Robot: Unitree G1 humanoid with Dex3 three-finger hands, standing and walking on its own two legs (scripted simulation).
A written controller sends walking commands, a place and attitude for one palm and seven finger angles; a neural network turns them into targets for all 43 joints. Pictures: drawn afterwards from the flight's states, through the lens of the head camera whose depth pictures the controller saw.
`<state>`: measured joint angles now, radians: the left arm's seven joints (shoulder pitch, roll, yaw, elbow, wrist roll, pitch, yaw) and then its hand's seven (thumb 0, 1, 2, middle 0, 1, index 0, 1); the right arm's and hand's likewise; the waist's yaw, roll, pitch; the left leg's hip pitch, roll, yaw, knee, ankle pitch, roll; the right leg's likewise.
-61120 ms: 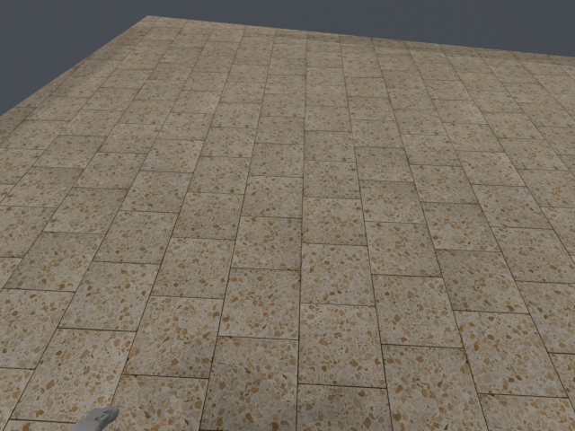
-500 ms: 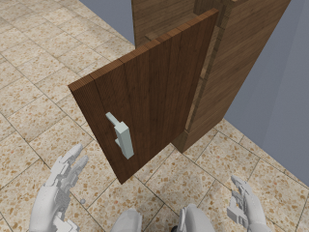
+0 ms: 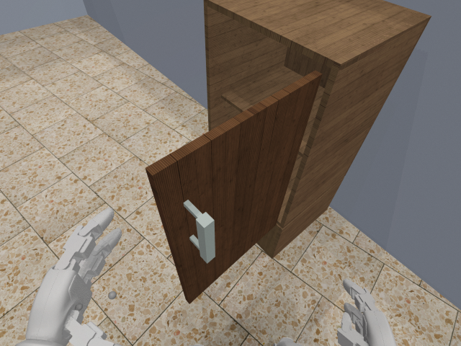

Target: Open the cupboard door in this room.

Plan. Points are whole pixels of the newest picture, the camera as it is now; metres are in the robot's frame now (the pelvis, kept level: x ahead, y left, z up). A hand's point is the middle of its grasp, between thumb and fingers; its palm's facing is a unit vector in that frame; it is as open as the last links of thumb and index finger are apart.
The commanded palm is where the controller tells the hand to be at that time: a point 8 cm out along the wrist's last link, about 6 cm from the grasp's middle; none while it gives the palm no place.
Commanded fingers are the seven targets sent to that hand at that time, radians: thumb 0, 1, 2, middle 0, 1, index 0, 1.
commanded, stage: draw the hand back to the body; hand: left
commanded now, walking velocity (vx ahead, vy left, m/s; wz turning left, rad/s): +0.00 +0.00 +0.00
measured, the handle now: (199, 232) +0.31 +0.09 +0.02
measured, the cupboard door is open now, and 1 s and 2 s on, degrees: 93 93 93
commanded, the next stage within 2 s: step back with the hand held close in 1.10 s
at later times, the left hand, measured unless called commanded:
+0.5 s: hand (43, 234) +0.21 +0.24 +0.18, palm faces +0.35 -0.84 -0.41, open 11.8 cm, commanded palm +0.16 +0.28 +0.20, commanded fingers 0.00 0.55 0.75 -0.19 -0.30 -0.19 -0.30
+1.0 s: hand (35, 217) +0.21 +0.23 +0.21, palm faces +0.42 -0.82 -0.39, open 7.6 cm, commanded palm +0.16 +0.27 +0.24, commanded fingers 0.00 0.90 0.90 -0.20 -0.30 -0.20 -0.30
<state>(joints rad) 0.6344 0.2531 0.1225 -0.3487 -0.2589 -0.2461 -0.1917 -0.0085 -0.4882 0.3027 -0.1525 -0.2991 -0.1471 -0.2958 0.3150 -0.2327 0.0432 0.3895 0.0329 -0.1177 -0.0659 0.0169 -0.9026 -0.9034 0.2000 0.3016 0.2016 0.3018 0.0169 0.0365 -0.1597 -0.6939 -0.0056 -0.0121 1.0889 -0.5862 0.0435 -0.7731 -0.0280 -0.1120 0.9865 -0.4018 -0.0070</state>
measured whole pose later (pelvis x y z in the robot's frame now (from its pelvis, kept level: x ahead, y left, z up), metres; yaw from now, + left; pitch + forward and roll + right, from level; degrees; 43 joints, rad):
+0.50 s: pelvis +0.03 +0.00 +0.06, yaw -1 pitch +0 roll -2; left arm 0.58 0.33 0.23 -0.44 -0.04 -0.03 0.13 0.00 0.22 0.60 -0.19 -0.30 -0.18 -0.30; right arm 0.29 -0.22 0.06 0.54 0.01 -0.13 -0.09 0.02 -0.90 -0.90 0.20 0.30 0.20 0.30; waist 0.06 0.07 -0.06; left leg -0.19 -0.02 0.02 0.62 -0.42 0.05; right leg -0.30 -0.02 -0.07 0.58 -0.27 0.01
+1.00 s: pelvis +0.02 -0.02 +0.07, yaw -2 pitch -5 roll -1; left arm 0.48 0.32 0.32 -0.37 -0.06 -0.08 0.10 0.02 0.87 0.89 -0.21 -0.30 -0.20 -0.30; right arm 0.22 -0.23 0.02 0.63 -0.01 -0.13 -0.07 0.02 -0.90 -0.90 0.20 0.30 0.20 0.30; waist 0.07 0.07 0.03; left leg -0.03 0.01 0.03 0.43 -0.32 0.01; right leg -0.15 0.02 -0.07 0.40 -0.18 -0.03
